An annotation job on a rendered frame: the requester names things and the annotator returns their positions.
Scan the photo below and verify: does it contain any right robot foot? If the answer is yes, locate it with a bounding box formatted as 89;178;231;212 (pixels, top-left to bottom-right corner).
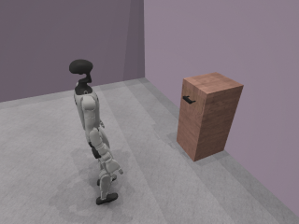
96;192;119;205

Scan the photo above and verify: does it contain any right robot thigh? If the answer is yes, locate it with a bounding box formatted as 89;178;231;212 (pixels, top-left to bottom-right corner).
92;143;114;180

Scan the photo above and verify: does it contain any right robot hand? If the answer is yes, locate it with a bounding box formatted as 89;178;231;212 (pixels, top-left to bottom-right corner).
106;159;123;179

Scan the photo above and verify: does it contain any right robot forearm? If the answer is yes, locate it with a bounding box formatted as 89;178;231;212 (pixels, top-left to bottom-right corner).
89;130;113;163

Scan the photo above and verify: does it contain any handle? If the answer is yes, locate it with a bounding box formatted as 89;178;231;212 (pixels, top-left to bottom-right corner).
182;96;196;104

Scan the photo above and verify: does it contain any left robot hand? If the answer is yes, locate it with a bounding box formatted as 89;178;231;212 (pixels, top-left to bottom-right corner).
99;119;105;129

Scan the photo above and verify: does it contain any drawer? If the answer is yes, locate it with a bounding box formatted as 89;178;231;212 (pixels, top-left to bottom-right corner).
182;85;205;114

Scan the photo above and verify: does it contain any robot right upper arm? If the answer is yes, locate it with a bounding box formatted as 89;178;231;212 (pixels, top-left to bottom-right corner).
81;95;98;138

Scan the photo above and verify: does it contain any cabinet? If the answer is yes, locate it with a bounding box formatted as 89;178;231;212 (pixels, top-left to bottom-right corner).
177;72;244;162

